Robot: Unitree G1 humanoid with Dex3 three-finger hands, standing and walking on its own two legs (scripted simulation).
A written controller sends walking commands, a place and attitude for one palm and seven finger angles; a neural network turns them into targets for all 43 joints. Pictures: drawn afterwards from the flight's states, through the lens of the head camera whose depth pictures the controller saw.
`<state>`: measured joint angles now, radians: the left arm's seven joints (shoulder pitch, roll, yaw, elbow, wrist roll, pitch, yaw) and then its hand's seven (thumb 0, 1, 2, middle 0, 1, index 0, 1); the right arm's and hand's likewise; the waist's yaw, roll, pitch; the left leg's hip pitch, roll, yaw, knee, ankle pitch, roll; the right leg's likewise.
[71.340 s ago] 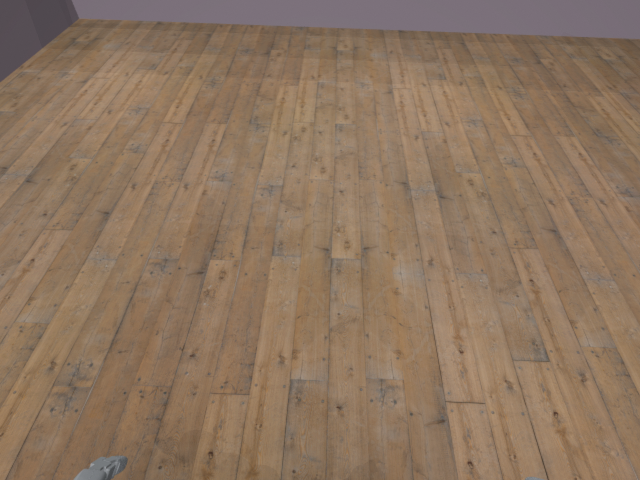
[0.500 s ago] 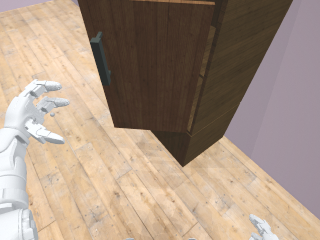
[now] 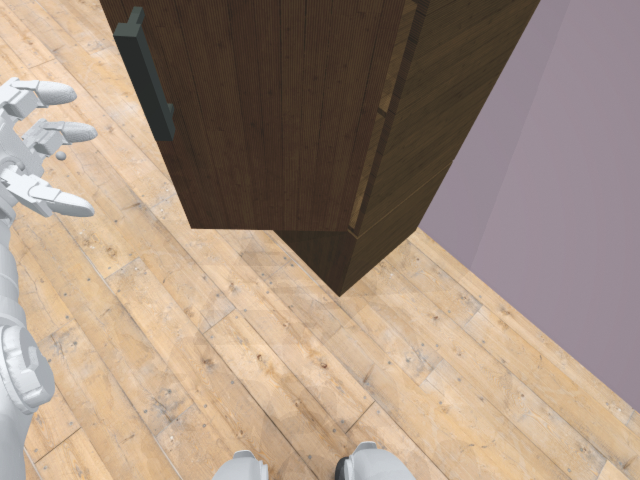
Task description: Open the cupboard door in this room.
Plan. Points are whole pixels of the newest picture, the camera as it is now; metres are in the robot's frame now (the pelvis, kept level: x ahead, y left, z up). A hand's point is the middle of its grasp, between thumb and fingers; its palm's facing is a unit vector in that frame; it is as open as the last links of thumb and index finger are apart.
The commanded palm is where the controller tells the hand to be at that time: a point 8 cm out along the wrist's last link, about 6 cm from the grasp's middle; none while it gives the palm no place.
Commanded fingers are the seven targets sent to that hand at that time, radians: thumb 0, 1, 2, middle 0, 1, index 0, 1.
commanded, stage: move the hooked fingers beside the handle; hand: left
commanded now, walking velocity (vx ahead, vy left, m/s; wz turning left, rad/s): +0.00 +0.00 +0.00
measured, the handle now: (152, 78) +0.61 +0.21 +0.10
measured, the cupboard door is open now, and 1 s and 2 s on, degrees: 48 48 48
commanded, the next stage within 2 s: slide the fingers in behind the handle in 1.40 s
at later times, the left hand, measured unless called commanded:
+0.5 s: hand (75, 108) +0.53 +0.28 +0.12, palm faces -0.03 -1.00 +0.01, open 14.0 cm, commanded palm +0.53 +0.32 +0.11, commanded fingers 0.00 -0.50 0.30 -0.30 -1.20 -0.30 -1.20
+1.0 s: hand (84, 97) +0.56 +0.28 +0.11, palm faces -0.01 -1.00 +0.00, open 14.0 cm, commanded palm +0.54 +0.31 +0.11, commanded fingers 0.00 -0.50 0.30 -0.30 -1.20 -0.30 -1.20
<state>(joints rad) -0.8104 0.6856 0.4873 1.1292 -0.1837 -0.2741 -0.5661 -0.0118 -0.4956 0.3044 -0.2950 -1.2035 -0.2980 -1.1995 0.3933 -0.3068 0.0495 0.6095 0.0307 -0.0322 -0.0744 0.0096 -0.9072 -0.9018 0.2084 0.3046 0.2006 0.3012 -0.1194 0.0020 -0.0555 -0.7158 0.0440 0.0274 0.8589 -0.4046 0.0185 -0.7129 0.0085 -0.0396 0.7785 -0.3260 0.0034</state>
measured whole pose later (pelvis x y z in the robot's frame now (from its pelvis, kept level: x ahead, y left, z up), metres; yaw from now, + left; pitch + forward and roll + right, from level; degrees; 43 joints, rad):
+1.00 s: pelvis +0.02 +0.01 -0.01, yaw -2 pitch +23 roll -5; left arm -1.06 0.87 0.55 1.28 -0.06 -0.23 -0.51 -0.01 -0.49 0.30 -0.30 -1.20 -0.30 -1.20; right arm 0.48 -0.29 0.08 0.59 0.00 0.11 -0.03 0.00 -0.91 -0.90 0.21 0.30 0.20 0.30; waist -0.23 0.02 -0.07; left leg -0.88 0.07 0.01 0.93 -0.46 0.03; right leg -0.85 0.04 -0.05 0.78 -0.34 0.01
